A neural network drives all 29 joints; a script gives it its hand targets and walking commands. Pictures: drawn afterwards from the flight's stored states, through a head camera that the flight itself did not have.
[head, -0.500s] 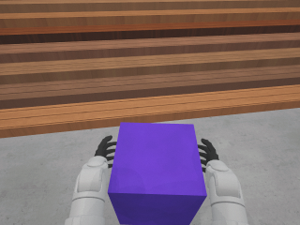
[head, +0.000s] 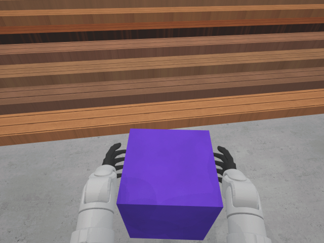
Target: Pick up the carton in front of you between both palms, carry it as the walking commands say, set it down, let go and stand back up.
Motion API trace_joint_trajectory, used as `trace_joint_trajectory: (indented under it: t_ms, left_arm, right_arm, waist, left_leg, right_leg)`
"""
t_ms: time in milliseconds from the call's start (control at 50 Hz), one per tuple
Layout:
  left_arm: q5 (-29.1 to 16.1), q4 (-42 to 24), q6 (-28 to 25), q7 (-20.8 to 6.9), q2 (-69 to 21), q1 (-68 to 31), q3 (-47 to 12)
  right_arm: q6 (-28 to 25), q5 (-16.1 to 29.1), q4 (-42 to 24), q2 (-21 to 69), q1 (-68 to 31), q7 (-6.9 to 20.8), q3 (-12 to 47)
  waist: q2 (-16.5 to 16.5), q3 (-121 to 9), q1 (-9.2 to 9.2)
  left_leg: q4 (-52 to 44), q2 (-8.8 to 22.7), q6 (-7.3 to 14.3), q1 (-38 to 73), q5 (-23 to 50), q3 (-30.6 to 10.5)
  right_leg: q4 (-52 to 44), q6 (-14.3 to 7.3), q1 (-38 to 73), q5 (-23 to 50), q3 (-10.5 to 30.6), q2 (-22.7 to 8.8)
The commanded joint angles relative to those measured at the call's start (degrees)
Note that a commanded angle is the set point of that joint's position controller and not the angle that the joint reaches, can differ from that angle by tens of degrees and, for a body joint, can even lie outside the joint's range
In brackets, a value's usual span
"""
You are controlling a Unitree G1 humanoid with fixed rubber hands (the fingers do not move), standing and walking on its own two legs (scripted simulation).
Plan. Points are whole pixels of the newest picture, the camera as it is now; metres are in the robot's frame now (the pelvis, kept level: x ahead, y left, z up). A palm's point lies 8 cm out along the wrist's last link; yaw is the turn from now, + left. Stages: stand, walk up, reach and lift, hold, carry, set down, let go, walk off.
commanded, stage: hold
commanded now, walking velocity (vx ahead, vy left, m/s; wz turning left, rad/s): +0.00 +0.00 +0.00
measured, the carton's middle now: (167, 186) +0.29 +0.00 -0.02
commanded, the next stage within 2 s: carry in 0.16 s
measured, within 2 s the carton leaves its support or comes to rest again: neither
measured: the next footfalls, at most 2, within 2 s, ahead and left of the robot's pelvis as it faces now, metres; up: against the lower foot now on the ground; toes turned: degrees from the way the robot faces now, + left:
right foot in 0.62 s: +0.24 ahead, -0.09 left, +0.00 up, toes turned -9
left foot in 1.04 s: +0.55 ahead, +0.15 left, +0.00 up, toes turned +14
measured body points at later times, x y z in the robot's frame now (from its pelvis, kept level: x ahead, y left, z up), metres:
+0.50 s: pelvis +0.08 +0.02 +0.00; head +0.05 +0.02 +0.45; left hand +0.37 +0.18 +0.07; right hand +0.37 -0.13 +0.07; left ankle +0.02 +0.13 -0.74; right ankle +0.07 -0.10 -0.71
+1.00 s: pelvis +0.36 +0.03 -0.01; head +0.35 +0.03 +0.44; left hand +0.63 +0.20 +0.07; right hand +0.65 -0.10 +0.07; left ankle +0.49 +0.15 -0.73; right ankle +0.20 -0.08 -0.74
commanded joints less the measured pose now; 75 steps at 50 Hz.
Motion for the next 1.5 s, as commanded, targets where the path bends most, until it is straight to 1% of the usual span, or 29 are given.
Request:
trace_joint_trajectory:
  t_ms: [0, 120, 140, 200, 280, 320, 340, 380, 400, 440, 540, 580, 600, 620, 640, 660, 720, 820, 940, 1000, 1020, 1040, 1060, 1080, 1120, 1200, 1400, 1440, 1480]
  left_arm:
    - [-12.83, -1.97, -1.24, -11.28, -49.47, -25.80, -30.48]
    - [-13.24, -3.51, -1.00, -11.03, -49.06, -23.74, -30.96]
    - [-13.88, -3.50, -0.62, -11.30, -49.71, -25.83, -32.12]
    - [-16.34, -6.59, 0.10, -11.16, -50.23, -27.49, -34.92]
    - [-19.18, -11.71, 3.30, -9.46, -48.91, -24.83, -39.48]
    - [-20.30, -15.46, 6.45, -8.61, -47.10, -24.56, -41.70]
    - [-21.31, -17.27, 8.14, -8.41, -46.62, -25.73, -42.74]
    - [-23.93, -19.26, 11.83, -8.16, -45.70, -26.90, -44.66]
    - [-25.82, -20.58, 13.51, -8.21, -46.04, -27.97, -46.12]
    - [-29.59, -23.08, 16.18, -8.32, -47.02, -27.36, -48.21]
    - [-31.14, -29.48, 21.18, -7.27, -48.34, -20.02, -48.22]
    - [-30.18, -31.54, 22.76, -6.91, -48.01, -16.27, -47.68]
    - [-29.59, -32.25, 23.40, -6.79, -47.64, -14.84, -47.33]
    - [-28.60, -32.23, 24.08, -6.60, -46.99, -12.42, -46.70]
    - [-27.79, -31.50, 24.43, -6.57, -46.97, -12.82, -46.08]
    - [-28.59, -33.51, 24.74, -6.40, -48.00, -15.96, -46.15]
    - [-31.46, -36.97, 26.19, -5.98, -48.29, -21.63, -47.05]
    - [-33.71, -34.32, 28.03, -7.37, -47.34, -20.46, -47.75]
    - [-33.66, -33.37, 27.88, -8.60, -47.44, -20.08, -47.46]
    - [-33.12, -34.37, 27.58, -8.60, -47.71, -19.60, -47.78]
    - [-32.61, -34.48, 27.49, -8.61, -47.04, -18.98, -47.70]
    - [-32.64, -35.40, 27.72, -8.61, -47.34, -19.39, -48.22]
    - [-32.57, -35.72, 27.56, -8.70, -47.22, -20.61, -48.58]
    - [-32.73, -35.38, 26.95, -8.78, -48.60, -21.62, -49.12]
    - [-32.63, -35.80, 25.43, -8.87, -51.21, -21.98, -49.60]
    - [-30.36, -33.88, 23.00, -7.87, -53.67, -16.18, -50.00]
    - [-31.49, -41.38, 24.13, -6.56, -47.02, -18.49, -50.43]
    - [-32.69, -43.09, 25.81, -6.40, -43.26, -21.61, -49.70]
    - [-33.15, -42.28, 27.55, -6.13, -39.29, -23.57, -48.01]
  right_arm:
    - [-1.15, 13.36, -2.25, 50.49, -25.95, 11.69, 30.91]
    - [-0.93, 13.67, -3.81, 49.89, -23.84, 11.43, 31.31]
    - [-0.57, 14.09, -3.59, 50.31, -26.58, 11.72, 32.30]
    - [0.14, 16.87, -6.71, 51.14, -28.47, 11.83, 35.33]
    - [3.25, 20.59, -11.60, 50.36, -27.91, 11.01, 40.39]
    - [5.98, 22.57, -14.40, 49.44, -27.34, 10.60, 42.70]
    - [7.55, 23.35, -15.81, 48.62, -28.01, 10.46, 43.11]
    - [11.15, 24.42, -16.81, 46.14, -24.85, 9.64, 43.22]
    - [12.77, 24.36, -18.15, 45.12, -24.25, 8.94, 43.57]
    - [15.83, 26.54, -23.27, 45.45, -24.26, 7.88, 45.28]
    - [21.43, 31.04, -32.00, 47.87, -20.35, 7.96, 48.37]
    - [23.12, 31.63, -33.14, 48.48, -17.39, 8.46, 48.61]
    - [23.77, 31.74, -33.38, 48.35, -15.76, 8.70, 48.55]
    - [24.54, 31.89, -34.18, 47.72, -15.54, 9.04, 48.37]
    - [25.54, 32.89, -36.78, 46.82, -18.85, 9.30, 48.85]
    - [26.23, 34.11, -38.06, 46.35, -23.25, 9.56, 49.64]
    - [27.08, 35.81, -37.13, 47.52, -24.35, 9.52, 49.04]
    - [27.66, 31.80, -32.06, 47.68, -18.81, 7.64, 46.71]
    - [27.43, 30.20, -32.16, 49.22, -19.07, 7.05, 46.51]
    - [26.95, 30.28, -32.09, 49.71, -17.33, 7.46, 46.32]
    - [26.73, 30.01, -31.86, 49.56, -16.24, 7.66, 46.02]
    - [26.29, 29.10, -31.07, 48.66, -15.53, 7.93, 45.48]
    - [25.81, 29.68, -30.55, 49.90, -16.01, 8.14, 45.82]
    - [25.38, 30.72, -32.16, 51.33, -17.61, 8.30, 46.68]
    - [24.16, 31.86, -33.95, 54.67, -19.57, 8.69, 48.25]
    - [22.75, 33.43, -35.00, 55.00, -18.10, 9.69, 50.07]
    - [23.86, 33.00, -40.11, 46.45, -17.74, 9.33, 49.05]
    - [25.22, 32.77, -41.77, 43.18, -20.49, 8.28, 48.25]
    - [27.00, 32.63, -42.31, 39.05, -23.59, 7.20, 47.47]
  waist:
    - [-0.09, -12.51, 0.04]
    - [-0.05, -12.57, -0.02]
    - [-1.11, -14.47, 0.06]
    - [-2.34, -12.46, 0.10]
    - [-7.52, -17.55, 0.49]
    - [-6.17, -18.47, 0.24]
    - [-2.79, -16.89, 0.10]
    - [13.84, -13.70, -1.58]
    - [14.47, -10.93, -1.81]
    - [7.57, -13.61, -1.92]
    - [10.39, -19.48, -1.84]
    - [6.93, -20.68, -0.70]
    - [3.77, -23.41, -0.34]
    - [-4.93, -26.17, 0.88]
    - [-17.31, -24.60, 1.27]
    - [-12.17, -22.30, 1.16]
    - [-1.43, -20.27, 0.97]
    - [-5.61, -17.28, 0.77]
    - [-10.21, -13.60, 1.23]
    - [-6.88, -18.71, -0.41]
    - [-3.09, -22.58, -1.58]
    - [10.73, -27.60, -1.81]
    - [17.16, -27.55, -1.69]
    - [12.66, -26.09, -1.47]
    - [3.06, -24.79, -1.36]
    - [6.21, -24.01, -0.95]
    - [8.31, -12.80, -1.54]
    - [8.67, -13.12, -1.24]
    - [6.32, -18.16, 0.16]
  left_leg:
    - [-3.78, -3.53, 0.19, 0.16, 7.03, -0.50]
    - [-3.83, -3.65, 0.10, 0.76, 9.30, -0.75]
    - [0.36, 6.43, 0.60, -5.98, 1.82, 0.13]
    - [0.25, 4.12, 1.30, -14.66, -27.08, -0.86]
    - [9.20, 0.71, 0.04, -16.10, -10.66, 7.24]
    - [3.10, 1.31, 0.37, -10.63, -13.16, 7.56]
    - [-0.72, 3.81, 1.05, -6.94, -16.33, 4.04]
    - [-11.81, 18.14, 7.46, 3.20, -22.80, -19.69]
    - [-11.50, 21.93, 11.21, 6.22, -12.93, -25.11]
    - [-8.92, 20.72, 12.02, 9.71, 1.58, -19.39]
    - [-5.80, 14.24, 7.47, 5.02, 9.00, -3.04]
    - [1.31, 11.57, 5.39, -6.04, 8.45, 3.59]
    - [7.79, 10.35, 3.79, -14.74, 8.44, 6.59]
    - [21.66, 7.42, 1.11, -25.03, -1.29, 10.64]
    - [34.65, 1.50, -0.60, -41.07, -16.12, 12.10]
    - [42.63, 4.53, 1.57, -44.96, -17.85, 6.28]
    - [42.03, 9.71, 2.14, -42.86, -9.79, 4.58]
    - [22.04, 7.03, -0.44, -36.70, -0.45, 10.35]
    - [8.43, 4.02, 1.06, -26.96, 8.22, 16.75]
    - [5.09, -0.35, 2.17, -6.59, 3.96, 21.90]
    - [4.74, 4.44, 2.63, 5.52, 0.07, 15.52]
    - [-3.18, 22.18, 9.39, 15.45, -13.82, -13.64]
    - [-10.77, 27.49, 13.55, 19.03, -9.68, -27.29]
    - [-9.12, 26.70, 12.81, 16.75, -2.09, -21.79]
    - [-7.23, 23.03, 9.58, 9.95, 7.05, -10.47]
    - [-10.06, 18.82, 7.09, 5.51, 9.48, 1.80]
    - [-10.56, 14.86, 6.46, 6.88, 20.15, 12.56]
    - [-6.33, 14.73, 5.69, 7.46, 24.73, 14.15]
    - [9.06, 11.39, 3.85, 3.24, 31.15, 18.23]
  right_leg:
    - [-3.26, 0.17, 3.76, 6.77, 0.94, 3.25]
    - [-3.31, 0.24, 4.25, 9.06, 1.08, 3.38]
    - [0.03, -0.37, -2.26, 1.03, -0.31, -7.21]
    - [-4.28, -1.97, -8.80, -32.03, 4.73, -7.56]
    - [-7.10, -5.65, -6.28, -23.80, 11.87, -13.10]
    - [-4.88, -5.30, -11.09, -25.67, 8.04, -11.73]
    - [-0.44, -3.76, -16.17, -25.02, 3.66, -9.25]
    - [21.24, 0.63, -33.83, -17.13, -8.67, -2.23]
    - [22.65, 0.17, -41.09, -18.69, -9.01, -3.12]
    - [22.98, -0.61, -41.98, -19.01, -8.20, -4.36]
    - [8.99, 0.37, -26.21, -7.18, -14.40, -0.89]
    - [-0.18, 0.09, -7.78, 1.16, -17.33, 0.62]
    - [0.13, -1.06, 5.73, 0.86, -15.07, -1.95]
    - [-5.01, -4.34, 15.26, -11.43, 0.67, -13.05]
    - [-10.16, -11.63, 21.23, -15.41, 24.00, -26.93]
    - [-9.78, -14.91, 17.60, -11.43, 26.84, -29.33]
    - [-11.59, -10.69, 8.83, -9.14, 13.41, -24.18]
    - [-13.71, -7.58, 5.68, 3.85, -2.30, -17.75]
    - [-9.75, -4.85, 3.81, 14.13, -10.31, -15.31]
    - [7.73, -1.98, -1.81, 24.52, -16.85, -12.12]
    - [19.13, -0.46, -9.83, 16.21, -16.54, -10.82]
    - [37.57, 2.33, -23.88, 2.48, -15.43, -5.64]
    - [48.42, 2.12, -35.45, -15.90, -10.13, -1.41]
    - [53.92, 0.26, -38.36, -15.00, -5.16, -5.16]
    - [51.02, -1.39, -36.96, -9.25, -3.44, -9.50]
    - [37.88, -0.74, -33.03, -3.50, -7.10, -8.43]
    - [9.47, -1.32, -30.54, 9.00, -15.47, -5.04]
    - [7.81, -2.58, -25.58, 8.51, -16.26, -4.37]
    - [5.37, -3.29, -9.48, 3.33, -20.38, 0.41]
